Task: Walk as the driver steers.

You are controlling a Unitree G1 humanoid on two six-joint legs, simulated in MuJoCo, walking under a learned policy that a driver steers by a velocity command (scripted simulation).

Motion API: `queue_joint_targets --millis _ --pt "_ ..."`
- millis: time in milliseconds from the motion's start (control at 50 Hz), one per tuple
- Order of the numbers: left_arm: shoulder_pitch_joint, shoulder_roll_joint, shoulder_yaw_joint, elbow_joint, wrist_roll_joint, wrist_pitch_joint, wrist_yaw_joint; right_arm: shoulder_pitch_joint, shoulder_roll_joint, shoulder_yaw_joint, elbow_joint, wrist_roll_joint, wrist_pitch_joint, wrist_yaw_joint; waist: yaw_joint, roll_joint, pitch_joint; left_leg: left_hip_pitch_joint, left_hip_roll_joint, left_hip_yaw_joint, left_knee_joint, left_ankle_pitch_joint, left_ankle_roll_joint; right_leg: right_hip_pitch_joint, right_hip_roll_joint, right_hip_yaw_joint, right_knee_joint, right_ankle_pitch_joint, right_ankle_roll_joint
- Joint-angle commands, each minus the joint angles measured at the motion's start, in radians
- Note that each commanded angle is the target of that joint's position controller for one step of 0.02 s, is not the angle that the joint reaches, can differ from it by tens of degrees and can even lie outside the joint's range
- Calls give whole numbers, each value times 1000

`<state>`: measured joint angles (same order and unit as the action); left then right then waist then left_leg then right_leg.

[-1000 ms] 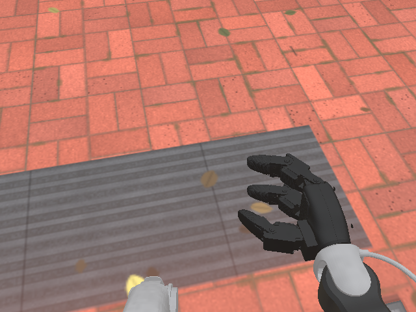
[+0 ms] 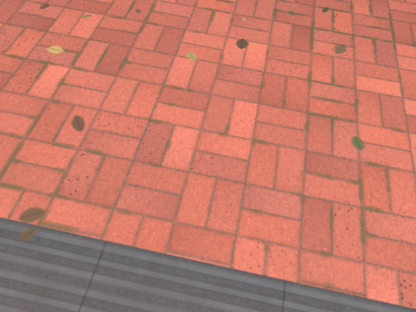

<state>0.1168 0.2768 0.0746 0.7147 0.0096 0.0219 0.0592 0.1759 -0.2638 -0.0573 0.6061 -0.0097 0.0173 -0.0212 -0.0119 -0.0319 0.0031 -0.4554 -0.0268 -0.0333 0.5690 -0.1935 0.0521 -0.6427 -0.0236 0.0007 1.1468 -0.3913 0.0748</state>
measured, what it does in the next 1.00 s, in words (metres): walks ahead, turning right: right foot, then left foot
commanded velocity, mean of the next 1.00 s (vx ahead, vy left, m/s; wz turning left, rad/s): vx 0.73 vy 0.00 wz -0.37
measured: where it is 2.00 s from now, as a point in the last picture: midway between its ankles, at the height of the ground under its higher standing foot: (308, 182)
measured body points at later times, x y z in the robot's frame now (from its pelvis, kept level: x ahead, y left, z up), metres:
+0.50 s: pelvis +0.12 -0.05 +0.01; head +0.13 -0.09 +0.46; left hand +0.13 +0.22 -0.10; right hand +0.29 -0.33 -0.07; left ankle +0.27 +0.06 -0.68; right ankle -0.04 -0.12 -0.73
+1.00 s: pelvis +0.47 -0.19 -0.01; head +0.49 -0.21 +0.44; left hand +0.82 -0.14 -0.04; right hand +0.26 -0.38 -0.14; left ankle +0.34 +0.01 -0.73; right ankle +0.60 -0.39 -0.70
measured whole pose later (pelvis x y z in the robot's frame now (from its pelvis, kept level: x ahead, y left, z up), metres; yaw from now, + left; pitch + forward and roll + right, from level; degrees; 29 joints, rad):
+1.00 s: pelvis +0.47 -0.19 -0.01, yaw -26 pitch +3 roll +1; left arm -0.07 0.27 0.00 0.59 0.04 -0.05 -0.08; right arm 0.59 -0.27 -0.04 0.90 0.00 -0.10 0.02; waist -0.12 -0.01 0.00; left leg 0.22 0.00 0.04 0.10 -0.36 -0.01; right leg -0.70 -0.06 -0.02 0.65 -0.02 -0.09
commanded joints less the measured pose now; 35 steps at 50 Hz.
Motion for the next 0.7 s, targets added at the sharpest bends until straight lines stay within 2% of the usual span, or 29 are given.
queue_joint_targets --millis 20,40,60,80,100,120,160,200,220,240,260,280,300,320,340,360,380,400,440,480,540,560,580,600,620,640,660,680,700 --pt "23 25 -10 -59 -5 -13 -1 -64 -73 -12 -70 -8 -19 -15 22 166 -241 222 234 -174 -130 368 149 80 -43 39 -134 38 -3" --pt "37 2 -21 -51 -8 -12 -10 -66 -46 -2 -58 -15 -21 -15 17 175 -241 195 233 -149 -136 320 148 154 -52 32 -211 37 -8" --pt "67 4 -23 -42 -16 -13 -25 -16 -61 -9 -35 -16 -22 -10 -5 191 -249 172 235 -147 -180 32 152 208 -41 -4 -245 37 -17" --pt "67 40 -12 -50 -28 -14 -39 34 -143 -38 -20 -7 -21 -5 -33 243 -216 155 260 -199 -234 -254 163 202 -10 -58 -230 -3 -33" --pt "55 77 -1 -67 -36 -15 -48 45 -184 -51 -15 -3 -24 -3 -39 257 -173 137 297 -267 -283 -469 161 182 -11 -58 -242 -36 -60" --pt "36 95 5 -77 -38 -16 -53 41 -195 -53 -11 2 -31 -5 -43 243 -120 123 328 -323 -318 -586 156 157 -15 -53 -263 -63 -86" --pt "60 71 3 -66 -32 -23 -59 14 -183 -54 -1 22 -49 -9 -19 210 -50 119 352 -324 -337 -599 138 160 -30 -53 -337 -101 -138" --pt "177 27 1 -12 -29 -32 -65 -65 -161 -52 -3 38 -64 -6 53 175 -22 38 317 -209 -302 -544 94 313 -25 -110 -462 -58 -185" --pt "278 7 2 41 -28 -35 -68 -128 -135 -47 -12 41 -68 -4 104 122 6 -37 273 -119 -225 -524 64 422 5 -156 -567 4 -202" --pt "406 -4 6 109 -21 -41 -71 -171 -90 -39 -23 33 -71 -2 145 31 27 -125 207 -10 -43 -498 24 527 28 -138 -626 -12 -213" --pt "511 32 14 139 -10 -56 -70 -226 1 -20 -55 28 -77 7 162 -194 51 -332 110 136 400 -387 -51 620 -137 192 -738 -238 -281" --pt "391 149 22 21 41 -61 -88 -196 33 14 -125 -51 -65 27 114 -324 83 -649 -35 104 516 -369 -70 686 -279 730 -969 -506 -368" --pt "323 159 39 -11 43 -52 -74 -297 -8 3 -159 -61 -82 44 128 -218 133 -737 59 2 576 -262 -76 670 -343 833 -1096 -610 -423" --pt "290 152 39 -26 33 -56 -64 -318 -63 -9 -160 -42 -94 58 113 -109 143 -688 91 -16 553 -141 -90 626 -319 747 -1079 -487 -412" --pt "282 150 40 -26 21 -62 -62 -275 -92 -17 -129 -39 -96 66 90 -35 116 -585 102 -9 504 -76 -106 593 -263 608 -1034 -326 -382" --pt "284 146 39 -24 13 -72 -61 -235 -96 -19 -107 -43 -89 73 75 -30 86 -479 96 8 456 -53 -116 545 -206 512 -1030 -235 -356" --pt "303 129 34 -12 13 -83 -63 -210 -86 -18 -92 -39 -77 80 74 -44 73 -404 83 21 424 -27 -121 524 -170 456 -1034 -168 -342" --pt "326 115 32 1 9 -91 -66 -209 -76 -14 -86 -32 -66 83 76 -42 71 -362 68 30 387 -5 -121 523 -145 420 -1033 -105 -332" --pt "349 124 38 16 5 -91 -65 -233 -52 0 -84 -20 -56 80 88 -56 68 -309 42 41 278 25 -124 545 -109 376 -1010 -3 -321" --pt "371 139 45 25 3 -88 -62 -288 -49 9 -97 -10 -56 76 116 -82 67 -258 21 47 161 32 -125 567 -97 368 -985 56 -319" --pt "378 134 41 49 -1 -95 -58 -305 -59 10 -111 -9 -64 70 118 -124 65 -107 24 73 26 37 -90 573 -136 361 -978 180 -302" --pt "363 142 40 54 -1 -97 -60 -259 -68 4 -102 -10 -66 63 91 -130 56 -5 14 84 -7 21 -71 554 -146 349 -951 313 -285" --pt "343 165 43 57 0 -103 -64 -171 -95 -10 -81 -13 -69 49 42 -125 17 137 -17 105 -25 -9 -49 540 -148 322 -862 570 -266" --pt "321 173 45 59 0 -107 -69 8 -136 -31 -27 -20 -74 29 -49 -66 -77 364 -33 111 -39 -26 -21 493 -99 249 -637 774 -237" --pt "274 163 41 41 2 -113 -73 238 -192 -54 18 -36 -82 7 -171 -12 -208 661 65 27 3 -118 13 301 -36 205 -335 691 -215" --pt "287 31 9 -21 -18 -121 -71 385 -314 -79 40 -70 -86 0 -188 302 -341 863 338 -463 -168 -699 75 16 102 119 48 158 -179" --pt "271 25 -4 -39 -17 -122 -73 283 -276 -66 33 -63 -88 16 -119 361 -262 749 400 -852 -380 -804 112 -128 130 177 174 -46 -201" --pt "223 57 2 -33 1 -111 -73 172 -189 -48 27 -56 -83 20 -64 213 -99 626 402 -735 -338 -738 127 -189 57 155 233 35 -209" --pt "183 73 -2 -29 22 -107 -86 159 -139 -38 36 -44 -87 25 -54 87 -51 520 364 -594 -331 -613 136 -159 15 128 196 95 -204"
